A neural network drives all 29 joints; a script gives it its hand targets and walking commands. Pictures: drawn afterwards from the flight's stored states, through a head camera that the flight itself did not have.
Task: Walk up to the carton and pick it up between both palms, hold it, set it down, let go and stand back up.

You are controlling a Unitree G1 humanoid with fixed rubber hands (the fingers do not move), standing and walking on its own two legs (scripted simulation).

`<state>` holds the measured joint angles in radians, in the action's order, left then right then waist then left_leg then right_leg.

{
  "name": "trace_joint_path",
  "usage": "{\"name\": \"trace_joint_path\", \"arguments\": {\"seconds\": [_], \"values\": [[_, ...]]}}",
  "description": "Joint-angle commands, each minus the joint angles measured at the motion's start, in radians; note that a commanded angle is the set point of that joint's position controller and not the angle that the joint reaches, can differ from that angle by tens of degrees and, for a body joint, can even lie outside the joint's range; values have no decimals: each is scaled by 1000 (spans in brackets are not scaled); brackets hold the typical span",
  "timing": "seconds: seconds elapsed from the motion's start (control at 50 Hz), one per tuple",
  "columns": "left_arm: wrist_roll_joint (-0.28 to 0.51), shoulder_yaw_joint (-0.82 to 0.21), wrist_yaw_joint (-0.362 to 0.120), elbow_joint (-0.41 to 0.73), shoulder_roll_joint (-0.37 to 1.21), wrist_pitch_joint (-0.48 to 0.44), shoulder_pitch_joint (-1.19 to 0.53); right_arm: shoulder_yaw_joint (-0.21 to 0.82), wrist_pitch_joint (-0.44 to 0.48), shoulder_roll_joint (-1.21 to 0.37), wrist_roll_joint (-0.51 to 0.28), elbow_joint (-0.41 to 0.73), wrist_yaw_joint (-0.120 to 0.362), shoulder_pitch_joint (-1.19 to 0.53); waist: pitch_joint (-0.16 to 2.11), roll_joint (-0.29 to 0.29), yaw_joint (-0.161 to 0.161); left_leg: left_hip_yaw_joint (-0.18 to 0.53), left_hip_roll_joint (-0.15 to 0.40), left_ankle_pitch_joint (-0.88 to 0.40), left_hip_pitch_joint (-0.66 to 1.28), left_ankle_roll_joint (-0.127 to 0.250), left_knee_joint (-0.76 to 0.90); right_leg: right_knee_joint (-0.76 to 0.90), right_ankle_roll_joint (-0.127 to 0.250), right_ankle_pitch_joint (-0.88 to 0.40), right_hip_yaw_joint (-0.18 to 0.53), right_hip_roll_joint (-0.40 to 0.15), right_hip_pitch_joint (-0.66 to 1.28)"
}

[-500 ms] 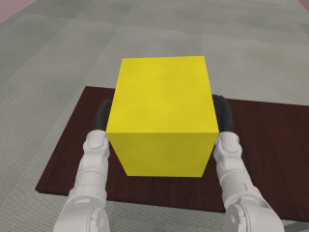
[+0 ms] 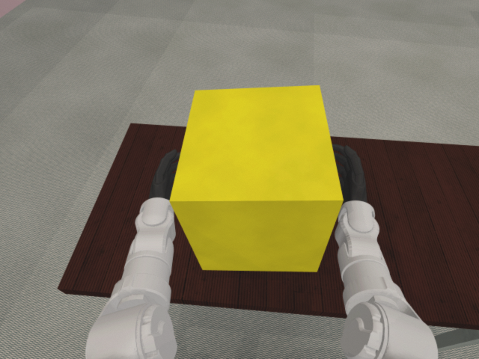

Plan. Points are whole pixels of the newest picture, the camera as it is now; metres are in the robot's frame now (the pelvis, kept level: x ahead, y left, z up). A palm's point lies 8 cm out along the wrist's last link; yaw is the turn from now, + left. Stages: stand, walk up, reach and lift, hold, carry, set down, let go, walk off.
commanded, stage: set down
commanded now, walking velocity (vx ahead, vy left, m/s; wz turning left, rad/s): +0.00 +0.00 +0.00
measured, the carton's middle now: (257, 183) +0.44 -0.01 -0.01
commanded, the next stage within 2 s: none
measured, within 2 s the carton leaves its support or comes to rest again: rests again in 1.38 s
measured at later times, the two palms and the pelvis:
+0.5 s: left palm (159, 200) +0.40 +0.18 -0.01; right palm (331, 192) +0.41 -0.15 +0.01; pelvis +0.03 +0.00 +0.00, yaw +2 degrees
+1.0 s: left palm (164, 208) +0.38 +0.16 -0.01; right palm (340, 204) +0.39 -0.17 +0.01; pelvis +0.00 +0.00 -0.01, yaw +1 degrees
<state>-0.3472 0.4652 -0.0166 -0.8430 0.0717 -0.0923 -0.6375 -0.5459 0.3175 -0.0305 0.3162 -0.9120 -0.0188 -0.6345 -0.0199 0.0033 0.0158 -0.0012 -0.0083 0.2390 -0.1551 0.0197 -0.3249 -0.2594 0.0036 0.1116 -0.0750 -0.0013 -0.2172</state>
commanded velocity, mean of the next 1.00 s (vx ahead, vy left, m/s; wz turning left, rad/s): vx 0.00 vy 0.00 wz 0.00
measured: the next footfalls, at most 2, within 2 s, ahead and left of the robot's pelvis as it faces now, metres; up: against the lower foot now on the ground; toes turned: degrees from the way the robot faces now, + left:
none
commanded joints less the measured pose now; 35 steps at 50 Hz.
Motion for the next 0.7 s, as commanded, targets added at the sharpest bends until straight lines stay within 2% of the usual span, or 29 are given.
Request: {"name": "trace_joint_path", "arguments": {"seconds": [0.0, 0.06, 0.08, 0.12, 0.18, 0.24, 0.28, 0.3, 0.32, 0.42, 0.46, 0.48, 0.52, 0.54, 0.66, 0.68], "values": [[-5, -244, -35, 91, 417, -92, -509, 321, 39, -493, 63, -7, 131, -398, 425, -19, 16, -80, 19, -326, -112, -58, 32, -79, -5, -274, -15, 1, 394], [6, -291, -24, 108, 446, -130, -494, 358, 77, -515, 56, -12, 120, -389, 516, -5, 13, -69, 17, -477, -98, -71, -10, -102, 1, -419, -13, 5, 419], [14, -304, -24, 92, 450, -140, -485, 359, 84, -513, 61, -28, 116, -385, 527, -6, 4, -58, 19, -484, -118, -75, -13, -109, 5, -445, -7, 2, 413], [18, -316, -23, 89, 453, -161, -479, 378, 101, -526, 59, -29, 109, -371, 555, 1, 8, -59, 16, -510, -143, -80, -24, -124, 3, -505, -2, 2, 442], [41, -351, -26, 69, 459, -206, -473, 423, 129, -554, 46, -43, 91, -358, 594, -7, 0, -51, 14, -542, -217, -81, -37, -165, -4, -665, 13, -16, 508], [52, -380, -27, 41, 468, -246, -484, 432, 156, -567, 54, -69, 77, -350, 619, 13, -15, -48, 9, -553, -270, -87, -43, -179, -5, -714, 15, -18, 527], [71, -396, -29, -5, 468, -269, -478, 441, 167, -571, 54, -90, 68, -354, 619, -6, -29, -35, 11, -554, -298, -85, -49, -194, -6, -746, 19, -23, 520], [69, -396, -30, -4, 461, -276, -497, 439, 167, -572, 59, -116, 65, -348, 611, 8, -29, -32, 14, -554, -297, -90, -50, -195, -8, -746, 18, -19, 519], [73, -401, -32, -18, 470, -282, -487, 425, 171, -567, 64, -133, 63, -333, 605, 18, -43, -30, 13, -564, -288, -93, -53, -190, -4, -728, 12, -15, 494], [84, -413, -32, -63, 484, -300, -493, 401, 179, -537, 84, -184, 65, -335, 591, 39, -52, -17, 28, -638, -190, -114, -87, -159, 11, -617, -9, 2, 350], [82, -420, -26, -60, 497, -312, -495, 388, 185, -533, 86, -197, 66, -338, 611, 53, -46, -16, 34, -689, -133, -123, -107, -148, 18, -589, -14, 10, 286], [85, -421, -25, -80, 501, -315, -493, 386, 189, -526, 82, -190, 65, -340, 610, 49, -53, -21, 35, -703, -126, -127, -112, -144, 20, -586, -18, 10, 274], [82, -420, -18, -79, 497, -326, -499, 392, 194, -533, 77, -192, 66, -349, 625, 50, -40, -19, 37, -710, -137, -130, -121, -149, 23, -600, -9, 10, 276], [87, -422, -17, -82, 493, -331, -514, 388, 196, -530, 74, -202, 67, -363, 624, 46, -47, -14, 34, -701, -160, -129, -117, -149, 21, -588, -7, 12, 280], [57, -356, -12, -138, 470, -351, -517, 380, 195, -518, 70, -222, 77, -382, 584, -7, -18, -24, 30, -564, -236, -101, -76, -145, 20, -533, 9, 2, 320], [51, -340, -12, -140, 477, -354, -518, 377, 198, -512, 81, -217, 79, -388, 579, 2, -18, -25, 25, -560, -241, -100, -73, -151, 19, -531, 8, 7, 325]]}}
